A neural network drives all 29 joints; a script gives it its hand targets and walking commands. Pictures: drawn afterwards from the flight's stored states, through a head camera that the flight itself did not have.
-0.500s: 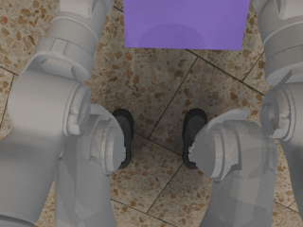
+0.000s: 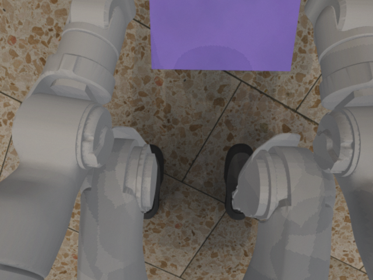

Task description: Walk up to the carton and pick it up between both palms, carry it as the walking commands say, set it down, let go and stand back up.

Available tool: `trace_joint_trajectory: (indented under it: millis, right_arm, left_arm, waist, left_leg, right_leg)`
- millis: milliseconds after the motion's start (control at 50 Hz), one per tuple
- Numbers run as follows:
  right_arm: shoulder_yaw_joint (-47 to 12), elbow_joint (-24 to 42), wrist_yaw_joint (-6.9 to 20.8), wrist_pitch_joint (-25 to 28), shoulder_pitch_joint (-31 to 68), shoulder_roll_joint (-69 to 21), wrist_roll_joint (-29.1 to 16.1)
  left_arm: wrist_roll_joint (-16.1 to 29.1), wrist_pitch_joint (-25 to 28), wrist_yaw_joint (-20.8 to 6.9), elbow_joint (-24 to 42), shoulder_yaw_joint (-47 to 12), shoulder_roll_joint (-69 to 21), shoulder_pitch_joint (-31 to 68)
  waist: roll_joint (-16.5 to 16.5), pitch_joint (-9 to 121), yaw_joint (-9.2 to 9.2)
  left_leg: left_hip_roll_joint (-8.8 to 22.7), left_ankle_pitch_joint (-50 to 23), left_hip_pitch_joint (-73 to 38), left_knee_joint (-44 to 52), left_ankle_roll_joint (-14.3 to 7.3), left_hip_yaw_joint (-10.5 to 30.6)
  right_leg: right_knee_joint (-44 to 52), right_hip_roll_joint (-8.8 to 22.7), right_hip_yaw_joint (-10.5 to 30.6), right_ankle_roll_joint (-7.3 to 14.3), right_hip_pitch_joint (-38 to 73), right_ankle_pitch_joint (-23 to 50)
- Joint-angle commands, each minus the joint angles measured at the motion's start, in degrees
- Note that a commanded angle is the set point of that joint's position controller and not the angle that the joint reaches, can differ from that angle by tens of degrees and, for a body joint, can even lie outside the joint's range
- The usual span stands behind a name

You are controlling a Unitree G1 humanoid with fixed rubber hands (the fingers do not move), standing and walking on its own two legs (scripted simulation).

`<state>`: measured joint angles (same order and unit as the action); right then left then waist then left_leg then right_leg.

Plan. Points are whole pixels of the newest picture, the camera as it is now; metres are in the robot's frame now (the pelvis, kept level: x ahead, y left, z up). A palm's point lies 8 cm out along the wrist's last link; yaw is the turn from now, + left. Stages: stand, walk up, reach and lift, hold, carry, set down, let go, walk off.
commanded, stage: reach and lift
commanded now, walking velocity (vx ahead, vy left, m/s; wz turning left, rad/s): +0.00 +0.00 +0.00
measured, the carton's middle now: out of the picture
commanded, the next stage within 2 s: none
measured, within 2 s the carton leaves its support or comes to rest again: leaves its support in 0.26 s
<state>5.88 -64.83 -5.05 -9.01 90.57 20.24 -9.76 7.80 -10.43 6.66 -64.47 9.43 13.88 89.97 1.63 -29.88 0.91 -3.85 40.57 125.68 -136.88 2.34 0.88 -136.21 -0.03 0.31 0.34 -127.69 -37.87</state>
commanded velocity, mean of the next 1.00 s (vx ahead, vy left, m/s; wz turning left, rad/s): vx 0.00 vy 0.00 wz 0.00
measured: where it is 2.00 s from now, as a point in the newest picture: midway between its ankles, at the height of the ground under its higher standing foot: (191, 192)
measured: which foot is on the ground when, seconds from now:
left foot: down 0.00-1.00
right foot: down 0.00-1.00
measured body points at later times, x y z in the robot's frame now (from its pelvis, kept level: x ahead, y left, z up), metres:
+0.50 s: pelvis -0.01 +0.01 +0.03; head +0.36 -0.01 +0.27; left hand +0.56 +0.12 -0.13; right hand +0.57 -0.15 -0.12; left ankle +0.09 +0.13 -0.30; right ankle +0.10 -0.12 -0.30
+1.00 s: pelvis -0.01 +0.00 +0.07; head +0.36 -0.03 +0.30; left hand +0.55 +0.11 -0.08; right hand +0.57 -0.17 -0.07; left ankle +0.09 +0.13 -0.30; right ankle +0.10 -0.12 -0.30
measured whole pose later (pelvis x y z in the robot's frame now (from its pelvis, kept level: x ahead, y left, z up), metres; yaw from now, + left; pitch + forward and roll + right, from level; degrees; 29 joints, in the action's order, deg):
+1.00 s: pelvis -0.01 +0.00 +0.07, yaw -1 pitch +30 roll +2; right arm 19.4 -39.4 -6.6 -20.5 85.6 10.6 3.1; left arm 1.4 -22.1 11.4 -35.4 20.0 6.9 80.5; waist 1.0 -30.2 1.1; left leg -6.3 38.2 115.5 -123.6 4.2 2.1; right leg -123.4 -3.9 3.2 -1.9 -118.2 -34.9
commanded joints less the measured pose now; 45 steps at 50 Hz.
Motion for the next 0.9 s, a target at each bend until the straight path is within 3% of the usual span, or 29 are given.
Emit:
trace_joint_trajectory:
  millis: [0, 20, 60, 80, 100, 120, 140, 200, 240, 260, 280, 300, 320, 360, 420, 480, 500, 560, 580, 600, 640, 660, 700, 780, 800, 820, 840, 860, 880]
  right_arm:
    - [-14.4, 11.9, 17.3, -0.8, 28.5, -61.7, -4.0]
    - [-14.9, 12.0, 17.3, -1.0, 27.7, -62.2, -4.1]
    - [-14.7, 12.0, 17.0, -1.1, 29.0, -61.3, -4.1]
    - [-15.2, 15.3, 16.8, -0.9, 31.4, -61.2, -4.5]
    - [-15.6, 17.2, 16.5, -1.1, 30.9, -62.3, -5.0]
    - [-16.7, 18.2, 16.3, -1.2, 33.5, -62.0, -6.0]
    - [-16.9, 18.0, 16.0, -1.3, 31.9, -62.0, -5.3]
    - [-18.3, 23.3, 14.6, -1.9, 35.0, -63.4, -6.4]
    - [-16.5, 21.2, 13.8, -2.8, 33.9, -64.1, -4.3]
    - [-15.5, 20.8, 13.5, -3.3, 31.2, -65.3, -3.4]
    - [-14.8, 19.1, 13.2, -3.7, 29.6, -64.3, -3.0]
    - [-14.5, 18.4, 13.1, -4.0, 30.2, -64.7, -2.0]
    - [-13.8, 19.4, 13.0, -4.4, 29.3, -64.7, -1.6]
    - [-12.7, 21.6, 13.1, -4.6, 32.3, -61.5, -0.5]
    - [-14.3, 24.2, 12.8, -5.8, 34.4, -62.0, 0.3]
    - [-10.6, 18.9, 13.2, -7.2, 31.1, -63.4, 3.0]
    - [-10.7, 20.5, 13.5, -7.4, 32.6, -62.6, 3.7]
    - [-12.2, 22.3, 14.1, -7.8, 34.0, -63.3, 3.1]
    - [-10.8, 20.4, 14.4, -8.6, 32.6, -64.3, 4.1]
    - [-11.5, 20.8, 14.9, -9.1, 32.3, -65.5, 3.5]
    - [-12.3, 24.2, 14.7, -9.5, 34.9, -65.1, 4.0]
    - [-12.4, 21.6, 14.8, -9.7, 34.0, -65.1, 4.7]
    - [-11.1, 21.1, 14.8, -10.4, 32.5, -64.8, 5.9]
    - [-12.3, 21.2, 15.3, -10.8, 31.7, -65.0, 5.5]
    - [-14.5, 26.3, 15.1, -10.7, 32.1, -66.5, 4.7]
    - [-14.1, 24.2, 14.6, -11.2, 30.7, -65.5, 4.7]
    - [-15.8, 25.3, 14.6, -11.6, 29.7, -68.2, 3.9]
    - [-18.0, 28.2, 14.1, -11.6, 30.7, -68.2, 2.7]
    - [-19.0, 31.8, 13.5, -12.1, 31.4, -68.9, 2.3]
  left_arm:
    - [5.4, 2.0, -14.7, 17.0, -14.8, -57.4, 30.3]
    - [5.3, 2.2, -14.5, 17.8, -15.4, -57.0, 31.1]
    - [5.6, 1.7, -14.5, 15.7, -14.8, -58.7, 31.0]
    - [5.2, 1.6, -14.3, 17.0, -14.4, -58.5, 30.8]
    - [6.1, 1.8, -14.0, 22.5, -17.6, -59.0, 33.4]
    - [6.8, 1.5, -13.4, 21.8, -17.3, -58.6, 34.5]
    - [7.4, 1.4, -13.5, 24.7, -19.2, -61.1, 36.5]
    - [9.4, 1.4, -12.0, 30.8, -20.2, -60.2, 39.8]
    - [9.2, 0.8, -12.0, 29.7, -19.7, -58.9, 41.9]
    - [9.8, 0.7, -11.9, 32.7, -21.7, -60.1, 43.6]
    - [9.6, 0.7, -11.7, 33.4, -21.2, -59.2, 44.0]
    - [9.8, 0.2, -11.5, 34.3, -21.9, -59.8, 46.0]
    - [9.6, 0.2, -11.1, 36.9, -22.8, -59.3, 46.6]
    - [9.7, -0.6, -10.2, 37.3, -23.2, -59.5, 48.4]
    - [9.8, -1.8, -9.4, 37.3, -23.6, -59.8, 47.9]
    - [6.4, -2.7, -9.1, 33.5, -22.0, -58.6, 48.2]
    - [6.9, -2.8, -9.3, 35.2, -21.5, -59.1, 49.0]
    - [4.7, -3.8, -9.1, 35.6, -21.2, -59.5, 47.9]
    - [4.5, -4.2, -8.9, 34.9, -21.1, -60.5, 48.1]
    - [2.9, -4.7, -9.0, 35.8, -21.1, -59.3, 47.7]
    - [3.1, -5.0, -9.1, 37.2, -19.8, -59.8, 48.7]
    - [1.7, -5.6, -9.5, 34.8, -19.3, -60.4, 46.1]
    - [1.1, -6.2, -9.7, 35.0, -19.1, -59.8, 46.6]
    - [0.5, -6.9, -10.6, 36.0, -19.6, -59.4, 45.4]
    - [2.2, -6.7, -10.8, 40.6, -22.4, -61.3, 46.2]
    - [1.9, -7.1, -10.9, 38.5, -21.8, -60.4, 45.2]
    - [2.8, -6.8, -10.7, 43.3, -23.8, -59.7, 46.7]
    - [2.8, -7.2, -10.7, 41.9, -23.6, -59.0, 44.3]
    - [4.6, -7.4, -10.8, 45.6, -24.8, -59.8, 47.0]
  waist:
    - [-3.3, 72.1, -0.52]
    - [-3.1, 72.4, -1.53]
    - [-3.4, 74.5, -0.62]
    - [-3.5, 78.5, -1.96]
    - [-2.6, 85.4, -0.97]
    - [-2.7, 87.4, -2.01]
    - [-2.1, 91.8, -0.05]
    - [-3.1, 102.4, -0.50]
    - [-5.9, 102.3, 0.71]
    - [-3.7, 104.9, 2.06]
    - [-1.8, 104.2, 1.06]
    - [-2.6, 104.7, 2.71]
    - [-0.8, 106.7, 2.21]
    - [0.4, 108.6, 3.83]
    - [-2.9, 113.1, 4.32]
    - [-1.3, 106.4, 3.66]
    - [-2.0, 106.6, 4.73]
    - [-0.9, 109.5, 1.85]
    - [-0.7, 109.5, 2.65]
    - [-0.4, 110.1, 0.65]
    - [-2.8, 112.4, 1.51]
    - [-1.7, 110.1, -0.01]
    - [-2.1, 109.1, 1.91]
    - [-1.6, 110.1, 0.33]
    - [-3.0, 119.4, 1.51]
    - [-3.2, 117.0, 0.87]
    - [-4.3, 121.9, 0.97]
    - [-4.6, 122.7, -0.28]
    - [-6.5, 128.3, 0.36]
  left_leg:
    - [-5.2, -33.3, -31.2, 13.3, -2.9, -4.9]
    - [-5.2, -33.3, -30.7, 13.1, -2.6, -5.4]
    - [-5.2, -32.6, -30.0, 13.0, -2.8, -4.9]
    - [-5.4, -33.2, -32.1, 13.4, -2.9, -5.1]
    - [-5.3, -36.4, -36.5, 13.2, -2.4, -5.1]
    - [-5.2, -37.5, -38.0, 13.8, -2.7, -4.8]
    - [-5.5, -40.4, -42.0, 13.6, -2.1, -4.3]
    - [-6.1, -42.8, -42.7, 14.0, -1.7, -5.4]
    - [-5.6, -39.3, -37.4, 15.2, -1.2, -5.6]
    - [-5.8, -39.9, -37.7, 15.7, -0.6, -6.1]
    - [-5.7, -39.3, -38.9, 16.0, -0.7, -5.9]
    - [-5.6, -39.0, -40.4, 17.0, -0.3, -5.4]
    - [-5.6, -40.3, -44.4, 17.5, -0.1, -5.5]
    - [-5.5, -39.0, -49.1, 18.1, -0.1, -4.5]
    - [-6.0, -39.6, -50.9, 18.8, 0.2, -5.0]
    - [-5.5, -32.0, -47.0, 21.0, 0.2, -5.4]
    - [-5.8, -32.9, -47.5, 21.3, 0.1, -5.2]
    - [-5.8, -33.9, -50.6, 22.9, 0.0, -4.7]
    - [-5.5, -31.9, -51.4, 23.3, 0.1, -5.0]
    - [-5.7, -31.5, -51.9, 23.8, 0.1, -5.3]
    - [-5.9, -31.7, -50.5, 24.1, -0.5, -5.3]
    - [-6.1, -31.9, -49.4, 24.4, -0.1, -5.8]
    - [-5.9, -29.7, -48.0, 24.6, -0.3, -5.8]
    - [-5.7, -31.4, -47.8, 25.0, -0.4, -5.4]
    - [-6.2, -34.7, -52.2, 24.7, -0.2, -5.7]
    - [-5.9, -33.2, -48.4, 24.5, -0.1, -6.5]
    - [-6.2, -36.2, -51.5, 25.1, -0.3, -6.1]
    - [-6.3, -36.3, -50.1, 24.7, -0.4, -7.0]
    - [-6.6, -38.3, -50.5, 24.9, -0.2, -6.8]
  right_leg:
    - [11.2, -7.1, -3.0, -0.2, 38.0, 33.2]
    - [11.3, -7.1, -3.0, -0.1, 38.1, 33.6]
    - [10.7, -6.8, -3.0, 0.2, 40.0, 33.9]
    - [10.5, -7.0, -3.4, -0.1, 41.8, 34.3]
    - [10.6, -7.5, -3.3, -0.3, 44.6, 37.3]
    - [10.3, -7.1, -3.7, -0.3, 44.9, 37.7]
    - [10.5, -7.3, -4.4, -0.2, 45.5, 39.1]
    - [11.1, -7.8, -3.6, -0.5, 53.4, 44.4]
    - [11.4, -7.5, -3.8, -0.2, 57.0, 45.0]
    - [12.4, -7.9, -3.3, 0.1, 58.4, 46.4]
    - [12.4, -7.7, -3.0, 0.2, 57.0, 44.5]
    - [12.6, -7.7, -4.4, 0.1, 55.9, 42.9]
    - [13.8, -8.2, -4.6, -0.2, 53.9, 42.0]
    - [14.0, -7.7, -5.5, 0.0, 50.8, 37.5]
    - [15.3, -7.5, -6.1, -0.5, 54.2, 38.0]
    - [17.1, -7.6, -6.2, -0.5, 49.5, 31.8]
    - [18.1, -7.6, -6.4, -0.4, 49.4, 32.2]
    - [18.1, -7.2, -6.7, -0.8, 50.1, 31.9]
    - [19.0, -7.2, -6.9, -0.6, 48.5, 29.4]
    - [19.9, -7.2, -6.3, -0.4, 48.9, 29.3]
    - [20.5, -7.5, -6.6, -0.8, 51.0, 30.4]
    - [20.3, -7.2, -6.5, -0.9, 51.8, 30.4]
    - [21.5, -7.3, -6.2, -0.8, 51.7, 29.2]
    - [21.4, -7.1, -5.5, -0.6, 52.7, 31.3]
    - [21.9, -7.7, -5.7, -0.7, 58.0, 35.1]
    - [22.5, -7.6, -4.8, -0.5, 58.5, 34.6]
    - [22.1, -7.7, -5.3, -1.1, 61.2, 37.9]
    - [22.8, -7.8, -4.5, -1.4, 63.8, 39.2]
    - [22.5, -8.3, -4.4, -1.1, 67.6, 42.7]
